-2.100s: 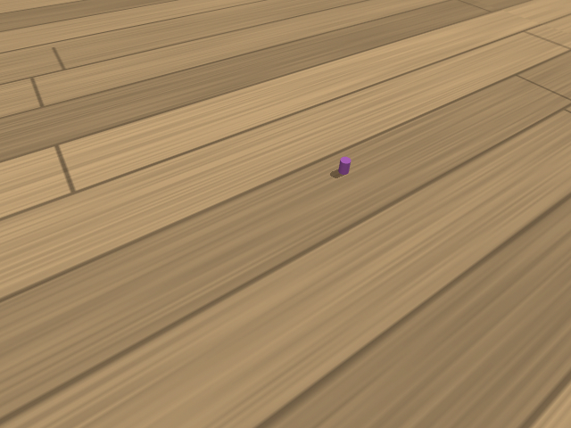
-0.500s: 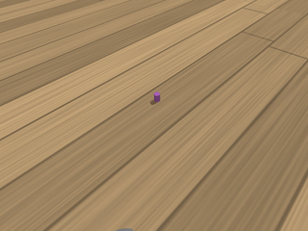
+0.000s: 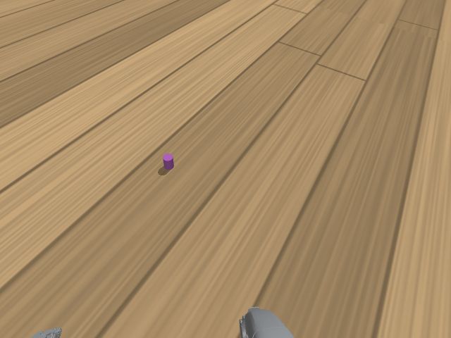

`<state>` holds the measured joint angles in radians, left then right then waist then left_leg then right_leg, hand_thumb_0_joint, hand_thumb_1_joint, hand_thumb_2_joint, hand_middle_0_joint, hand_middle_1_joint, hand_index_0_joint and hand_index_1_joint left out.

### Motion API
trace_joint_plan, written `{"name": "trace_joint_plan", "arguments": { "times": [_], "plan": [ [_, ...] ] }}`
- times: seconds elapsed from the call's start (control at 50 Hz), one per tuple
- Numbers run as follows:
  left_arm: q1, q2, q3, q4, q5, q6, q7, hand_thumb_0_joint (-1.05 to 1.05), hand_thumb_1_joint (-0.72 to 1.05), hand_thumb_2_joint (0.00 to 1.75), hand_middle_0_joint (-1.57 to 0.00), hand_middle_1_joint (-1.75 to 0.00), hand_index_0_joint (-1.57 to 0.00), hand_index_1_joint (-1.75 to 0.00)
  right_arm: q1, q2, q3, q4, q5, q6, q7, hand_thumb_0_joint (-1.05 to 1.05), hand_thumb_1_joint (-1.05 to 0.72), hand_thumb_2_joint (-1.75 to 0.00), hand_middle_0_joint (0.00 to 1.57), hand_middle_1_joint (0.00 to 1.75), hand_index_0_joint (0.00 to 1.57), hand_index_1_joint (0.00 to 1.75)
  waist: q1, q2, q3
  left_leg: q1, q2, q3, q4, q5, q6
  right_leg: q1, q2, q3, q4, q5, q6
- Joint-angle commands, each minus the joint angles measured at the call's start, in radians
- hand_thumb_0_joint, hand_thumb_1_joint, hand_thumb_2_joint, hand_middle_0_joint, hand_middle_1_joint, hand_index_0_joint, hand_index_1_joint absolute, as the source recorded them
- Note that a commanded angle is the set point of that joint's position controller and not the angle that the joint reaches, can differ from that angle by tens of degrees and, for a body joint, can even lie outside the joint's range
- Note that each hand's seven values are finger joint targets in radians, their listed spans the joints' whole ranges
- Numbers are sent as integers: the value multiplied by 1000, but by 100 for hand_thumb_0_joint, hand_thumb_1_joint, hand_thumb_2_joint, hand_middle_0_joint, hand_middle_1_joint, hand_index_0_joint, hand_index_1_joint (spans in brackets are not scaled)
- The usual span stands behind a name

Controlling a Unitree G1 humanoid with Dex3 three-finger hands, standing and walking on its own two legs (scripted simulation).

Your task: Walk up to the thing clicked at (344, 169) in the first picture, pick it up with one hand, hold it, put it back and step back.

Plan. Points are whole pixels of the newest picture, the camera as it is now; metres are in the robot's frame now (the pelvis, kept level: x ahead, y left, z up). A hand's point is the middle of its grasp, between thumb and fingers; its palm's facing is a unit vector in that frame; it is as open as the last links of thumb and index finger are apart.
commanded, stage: walk up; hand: left
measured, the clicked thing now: (168, 161) +1.10 +0.20 -0.73
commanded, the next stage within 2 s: none
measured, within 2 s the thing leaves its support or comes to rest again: neither
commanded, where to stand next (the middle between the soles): +0.71 -0.03 m, yaw -3 degrees
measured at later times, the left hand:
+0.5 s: hand (108, 270) +0.28 +0.22 -0.12, palm faces -0.07 -0.92 -0.39, open 7.4 cm
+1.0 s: hand (112, 188) +0.50 +0.25 -0.14, palm faces -0.12 -0.92 -0.36, open 7.4 cm
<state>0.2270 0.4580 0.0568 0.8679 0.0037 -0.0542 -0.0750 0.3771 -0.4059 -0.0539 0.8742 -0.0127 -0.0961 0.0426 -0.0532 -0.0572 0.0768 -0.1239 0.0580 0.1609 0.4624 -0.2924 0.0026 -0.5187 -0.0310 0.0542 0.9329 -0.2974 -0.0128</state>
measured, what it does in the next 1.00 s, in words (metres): walks ahead: right foot, then left foot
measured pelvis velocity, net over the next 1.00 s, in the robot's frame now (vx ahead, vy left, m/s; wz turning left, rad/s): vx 0.41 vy -0.02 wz -0.06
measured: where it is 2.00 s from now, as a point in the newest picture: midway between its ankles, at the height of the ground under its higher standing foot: (206, 232)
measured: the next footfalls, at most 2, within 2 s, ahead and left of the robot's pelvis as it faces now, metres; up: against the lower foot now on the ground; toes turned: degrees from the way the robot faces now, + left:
right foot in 0.16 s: +0.25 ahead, -0.14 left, +0.00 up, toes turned -5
left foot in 0.66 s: +0.45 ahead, +0.11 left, +0.00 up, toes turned +2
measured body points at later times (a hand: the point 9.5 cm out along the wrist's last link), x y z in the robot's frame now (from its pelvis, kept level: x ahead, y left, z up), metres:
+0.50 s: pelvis +0.22 -0.04 +0.00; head +0.23 -0.07 +0.45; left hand +0.28 +0.27 -0.09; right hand +0.28 -0.37 -0.12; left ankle +0.33 +0.12 -0.68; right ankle +0.21 -0.14 -0.74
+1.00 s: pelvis +0.41 -0.02 +0.00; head +0.42 -0.02 +0.45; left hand +0.51 +0.30 -0.11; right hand +0.44 -0.34 -0.11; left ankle +0.41 +0.11 -0.74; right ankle +0.51 -0.17 -0.71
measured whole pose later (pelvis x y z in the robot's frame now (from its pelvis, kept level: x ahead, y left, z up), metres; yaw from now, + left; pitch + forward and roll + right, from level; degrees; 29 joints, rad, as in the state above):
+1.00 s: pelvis +0.41 -0.02 +0.00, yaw -4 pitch -4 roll +1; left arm 0.28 0.42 0.05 0.87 0.01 -0.06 -0.07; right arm 0.33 -0.41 -0.03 0.82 0.00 -0.06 0.06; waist -0.02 -0.02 0.09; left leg -0.16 0.03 0.09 0.52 -0.30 0.01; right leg -0.46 -0.09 -0.01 0.74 -0.27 -0.01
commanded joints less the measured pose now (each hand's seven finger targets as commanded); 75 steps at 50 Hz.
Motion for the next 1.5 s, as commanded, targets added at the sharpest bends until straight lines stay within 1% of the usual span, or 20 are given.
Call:
{"name": "trace_joint_plan", "arguments": {
  "times": [0.0,0.08,0.14,0.16,0.18,0.2,0.3,0.54,0.64,0.68,0.7,0.8,0.92,1.04,1.06,1.08,1.12,1.24,1.36,1.48],
  "plan": [
    [-69,121,36,-112,-3,-13,-10,0,90,90,-20,-30,-20,-30,-28,-286,-84,-90,4,-27,-14,0,-90,-90,20,30,20,30,15,205,-7,42,218,-130,-171,378,197,-19,-42,-60,-207,84,-4],
    [-96,120,44,-95,0,-9,-15,0,90,90,-20,-30,-20,-30,-37,-292,-86,-97,6,-8,-16,0,-90,-90,20,30,20,30,15,177,-33,-33,220,-119,-129,216,165,179,-9,-111,-323,171,-28],
    [110,193,80,-22,1,-22,7,0,90,90,-20,-30,-20,-30,-27,-229,-57,-108,2,1,-19,0,-90,-90,20,30,20,30,134,-39,-154,-160,137,-39,265,282,108,553,29,-94,-396,142,-59],
    [226,255,108,-7,4,-27,23,0,90,90,-20,-30,-20,-30,35,-177,-35,-110,4,1,-17,0,-90,-90,20,30,20,30,182,-210,-233,-290,41,-20,520,120,78,700,-75,108,-473,-67,-85],
    [215,322,115,-40,1,-34,34,0,90,90,-20,-30,-20,-30,84,-150,-20,-118,11,9,-13,0,-90,-90,20,30,20,30,150,-286,-238,-486,-49,-70,689,-222,37,760,-338,584,-627,-188,-184],
    [160,331,113,-47,-12,-32,35,0,90,90,-20,-30,-20,-30,43,-267,-51,-92,9,22,-23,0,-90,-90,20,30,20,30,153,-183,-184,-509,-4,-151,760,-234,32,676,-375,683,-657,-206,-265],
    [40,207,70,-64,-28,-47,52,0,90,90,-20,-30,-20,-30,53,-200,-37,-35,21,39,-12,0,-90,-90,20,30,20,30,49,-97,-7,-368,57,-207,651,-5,33,313,-172,188,-649,275,-128],
    [104,220,75,-94,3,-70,54,0,90,90,-20,-30,-20,-30,-193,-176,-61,-114,-12,23,38,0,-90,-90,20,30,20,30,96,-44,2,-319,67,-167,163,161,2,318,-198,71,-625,172,-186],
    [144,178,48,-95,0,-53,54,0,90,90,-20,-30,-20,-30,23,-246,-97,-46,-17,3,19,0,-90,-90,20,30,20,30,-20,147,-137,132,-16,-117,19,79,75,196,-98,-30,-190,319,-115],
    [226,92,21,-95,-20,-45,59,0,90,90,-20,-30,-20,-30,89,-348,-120,-75,-24,-6,-2,0,-90,-90,20,30,20,30,-20,352,-182,331,350,-738,-155,-81,226,-160,104,-84,190,-202,-29],
    [188,186,39,-77,-9,-36,75,0,90,90,-20,-30,-20,-30,77,-358,-128,-75,7,-1,0,0,-90,-90,20,30,20,30,-31,283,-173,312,417,-813,-145,-38,322,-192,29,-21,292,-260,-46],
    [188,159,40,-37,-18,-25,45,0,90,90,-20,-30,-20,-30,-59,-249,-69,-105,23,-6,-12,0,-90,-90,20,30,20,30,58,186,1,-103,196,-300,-166,233,187,23,-49,-7,135,-49,-25],
    [75,142,52,-65,4,-23,19,0,90,90,-20,-30,-20,-30,-48,-287,-79,-128,7,-2,-2,0,-90,-90,20,30,20,30,25,249,20,-147,202,-286,-215,-43,235,76,-68,-79,-195,35,9],
    [182,170,82,-6,14,-48,36,0,90,90,-20,-30,-20,-30,-102,-217,-52,-157,11,23,8,0,-90,-90,20,30,20,30,122,84,-58,-318,111,-188,86,-69,147,473,21,-129,-394,119,-13],
    [258,209,98,3,18,-56,48,0,90,90,-20,-30,-20,-30,-64,-170,-34,-157,12,24,7,0,-90,-90,20,30,20,30,164,-80,-99,-382,48,-134,314,-79,115,574,-48,-1,-495,-39,-39],
    [284,292,115,-15,24,-68,60,0,90,90,-20,-30,-20,-30,-27,-106,-12,-173,12,25,7,0,-90,-90,20,30,20,30,156,-272,-108,-553,-80,-85,589,-235,51,627,-314,442,-650,-216,-130],
    [179,312,104,-49,2,-59,59,0,90,90,-20,-30,-20,-30,-36,-246,-52,-133,0,47,-13,0,-90,-90,20,30,20,30,129,-124,-10,-570,-6,-219,674,-253,36,448,-440,635,-718,-380,-281],
    [114,223,72,-66,0,-69,66,0,90,90,-20,-30,-20,-30,14,-198,-50,-65,10,54,11,0,-90,-90,20,30,20,30,69,-115,-7,-424,10,-228,517,-39,15,331,-225,127,-662,79,-191],
    [142,232,78,-88,7,-65,59,0,90,90,-20,-30,-20,-30,-120,-180,-59,-103,-8,53,35,0,-90,-90,20,30,20,30,107,-103,7,-370,31,-153,255,55,-6,309,-227,57,-658,-20,-197],
    [90,199,38,-97,2,-37,70,0,90,90,-20,-30,-20,-30,-48,-181,-67,-51,-9,37,12,0,-90,-90,20,30,20,30,25,-3,-50,-47,-33,-96,90,136,27,159,-198,-37,-401,163,-134]
  ]
}}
